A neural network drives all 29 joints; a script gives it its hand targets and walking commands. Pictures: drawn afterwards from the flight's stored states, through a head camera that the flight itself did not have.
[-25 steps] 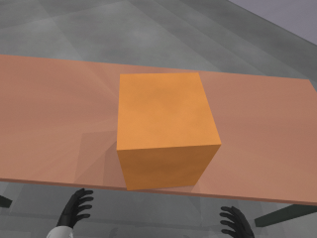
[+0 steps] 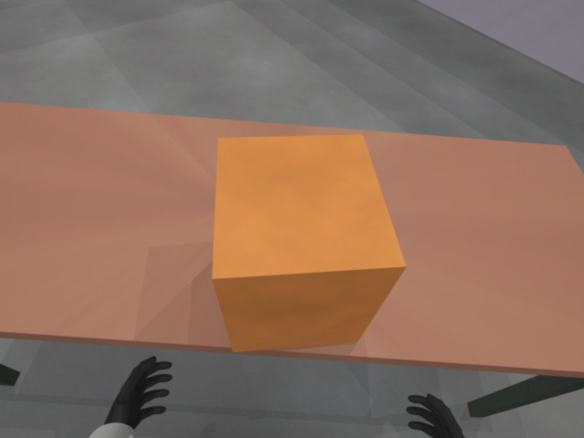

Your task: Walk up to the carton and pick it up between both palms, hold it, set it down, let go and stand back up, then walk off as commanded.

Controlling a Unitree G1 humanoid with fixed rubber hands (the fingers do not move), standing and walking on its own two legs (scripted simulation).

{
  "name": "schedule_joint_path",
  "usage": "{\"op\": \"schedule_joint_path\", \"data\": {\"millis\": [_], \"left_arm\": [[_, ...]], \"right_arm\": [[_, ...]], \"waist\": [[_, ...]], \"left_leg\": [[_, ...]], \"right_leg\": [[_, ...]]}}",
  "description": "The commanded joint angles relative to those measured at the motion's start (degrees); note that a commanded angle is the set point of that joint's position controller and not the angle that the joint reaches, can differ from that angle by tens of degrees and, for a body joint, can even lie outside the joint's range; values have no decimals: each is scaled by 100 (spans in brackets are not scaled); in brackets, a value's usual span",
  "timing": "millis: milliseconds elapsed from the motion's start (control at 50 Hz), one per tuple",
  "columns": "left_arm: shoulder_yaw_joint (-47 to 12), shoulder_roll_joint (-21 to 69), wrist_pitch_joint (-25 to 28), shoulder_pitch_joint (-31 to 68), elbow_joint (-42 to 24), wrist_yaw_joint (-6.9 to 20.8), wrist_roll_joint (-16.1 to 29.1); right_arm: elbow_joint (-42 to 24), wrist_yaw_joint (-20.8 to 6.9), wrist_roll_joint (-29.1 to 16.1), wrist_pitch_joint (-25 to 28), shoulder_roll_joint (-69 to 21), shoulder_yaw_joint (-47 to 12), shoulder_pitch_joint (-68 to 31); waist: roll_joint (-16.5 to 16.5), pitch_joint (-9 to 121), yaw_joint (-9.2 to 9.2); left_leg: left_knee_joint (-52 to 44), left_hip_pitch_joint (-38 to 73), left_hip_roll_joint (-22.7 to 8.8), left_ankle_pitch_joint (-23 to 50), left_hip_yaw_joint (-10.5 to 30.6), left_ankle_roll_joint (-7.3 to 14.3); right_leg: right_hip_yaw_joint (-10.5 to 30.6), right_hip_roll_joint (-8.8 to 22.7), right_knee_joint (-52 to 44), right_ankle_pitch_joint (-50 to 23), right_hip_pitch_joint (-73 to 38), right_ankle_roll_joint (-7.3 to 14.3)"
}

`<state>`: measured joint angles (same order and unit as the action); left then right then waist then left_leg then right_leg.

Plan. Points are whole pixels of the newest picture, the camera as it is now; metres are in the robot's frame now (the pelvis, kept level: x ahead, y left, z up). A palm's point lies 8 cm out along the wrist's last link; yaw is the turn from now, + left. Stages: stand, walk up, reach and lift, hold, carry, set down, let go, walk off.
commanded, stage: let go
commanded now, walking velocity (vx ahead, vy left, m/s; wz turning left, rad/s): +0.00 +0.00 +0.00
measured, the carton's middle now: (294, 249) +0.37 +0.05 +0.02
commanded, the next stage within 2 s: stand in 0.56 s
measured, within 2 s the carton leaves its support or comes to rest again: neither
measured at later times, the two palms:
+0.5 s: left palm (128, 411) +0.15 +0.24 -0.07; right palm out of the picture +0.15 -0.20 -0.09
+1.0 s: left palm out of the picture +0.10 +0.29 -0.09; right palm out of the picture +0.15 -0.24 -0.09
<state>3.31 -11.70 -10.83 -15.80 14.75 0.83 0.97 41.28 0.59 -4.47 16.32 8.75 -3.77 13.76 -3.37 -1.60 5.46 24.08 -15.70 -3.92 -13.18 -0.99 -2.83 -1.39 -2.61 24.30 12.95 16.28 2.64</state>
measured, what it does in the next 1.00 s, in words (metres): stands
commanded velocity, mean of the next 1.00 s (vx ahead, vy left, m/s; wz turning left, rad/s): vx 0.00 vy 0.00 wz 0.00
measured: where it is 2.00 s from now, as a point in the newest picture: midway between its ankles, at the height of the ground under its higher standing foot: outside the picture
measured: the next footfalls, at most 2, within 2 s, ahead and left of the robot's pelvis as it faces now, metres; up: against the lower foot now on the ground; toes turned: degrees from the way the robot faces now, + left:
none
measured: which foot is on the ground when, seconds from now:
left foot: down 0.00-1.00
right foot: down 0.00-1.00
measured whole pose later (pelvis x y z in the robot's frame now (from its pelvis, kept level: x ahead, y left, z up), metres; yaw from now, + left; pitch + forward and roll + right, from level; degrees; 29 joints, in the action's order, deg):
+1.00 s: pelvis +0.00 +0.00 -0.01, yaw +0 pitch +3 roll +0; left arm 3.3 -18.4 1.8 -15.8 37.4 0.6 1.0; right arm 42.7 0.6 -0.9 2.6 16.7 -3.8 12.3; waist -1.9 5.9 4.4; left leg 29.3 -15.7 -3.9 -16.3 -1.0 -2.8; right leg -1.4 -2.5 28.7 15.6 16.0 2.5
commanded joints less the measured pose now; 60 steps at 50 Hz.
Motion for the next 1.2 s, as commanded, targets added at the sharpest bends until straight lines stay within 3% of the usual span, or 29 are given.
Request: {"op": "schedule_joint_path", "data": {"millis": [0, 260, 520, 540, 560, 580, 620, 680, 740, 820, 860, 900, 1180], "left_arm": [[-234, -745, 241, 434, -94, -105, -185], [-313, -632, 361, 293, -106, -140, -156], [-262, -785, 563, 40, 113, -166, -185], [313, -1601, 995, -4, 821, -215, -425], [407, -1723, 1131, -176, 929, -215, -446], [412, -1724, 1191, -181, 1034, -189, -433], [375, -1528, 1271, -114, 1210, -162, -473], [318, -1550, 1341, 12, 1465, -127, -462], [283, -1644, 1409, 113, 1749, -93, -450], [268, -1758, 1482, 82, 2089, -50, -424], [276, -1857, 1506, 27, 2232, -42, -427], [251, -1824, 1510, 19, 2339, -30, -403], [217, -1882, 1562, 152, 2790, -12, -350]], "right_arm": [[-166, 30, 384, 263, 679, 857, -620], [-83, -6, 393, 324, 767, 922, -560], [-220, -10, 445, 280, 984, 1017, -626], [18, 65, 772, -434, 2094, 899, -96], [-119, 97, 742, -718, 1944, 922, -222], [-260, 122, 751, -854, 1900, 884, -316], [-331, 127, 746, -1010, 1712, 771, -343], [-300, 94, 741, -1121, 1799, 721, -197], [-256, 55, 727, -1174, 1916, 675, -113], [-224, 39, 734, -1231, 2038, 646, -122], [-207, 25, 718, -1246, 2022, 612, -143], [-193, 25, 721, -1253, 2108, 611, -142], [-64, 43, 706, -1280, 2233, 623, -114]], "waist": [[687, 842, -690], [657, 1028, -768], [842, 1221, -789], [864, 1979, -214], [510, 2177, -271], [408, 2149, -287], [650, 1806, -282], [643, 1259, -401], [824, 1128, -481], [943, 1102, -481], [852, 1127, -457], [1003, 1104, -464], [865, 823, -529]], "left_leg": [[-267, 1476, 419, 919, -390, 126], [-60, 1616, 337, 1303, -273, 157], [-70, 1697, 375, 1796, -152, 185], [625, 965, -264, 2844, 218, 400], [739, 700, -262, 2604, 168, 444], [719, 497, -244, 2185, 161, 450], [522, 252, -163, 1397, 103, 444], [523, 229, -133, 808, 104, 453], [526, 308, -158, 713, 169, 485], [544, 295, -216, 923, 219, 497], [487, 273, -230, 956, 271, 487], [503, 253, -243, 902, 263, 499], [417, 308, -258, 781, 326, 521]], "right_leg": [[-55, 226, -574, -1041, -637, -298], [-31, 160, -526, -1471, -761, -292], [22, 98, -472, -1919, -1036, -217], [452, 928, 300, -2373, -1454, -191], [432, 942, 464, -2470, -1688, -146], [474, 973, 511, -2361, -1707, -121], [566, 1002, 315, -1642, -1533, -73], [673, 980, 50, -1025, -942, -30], [737, 999, -15, -856, -680, -35], [755, 990, 26, -1094, -747, -14], [717, 965, 46, -1118, -773, -17], [772, 990, 21, -1065, -788, -10], [846, 964, -100, -931, -550, 4]]}}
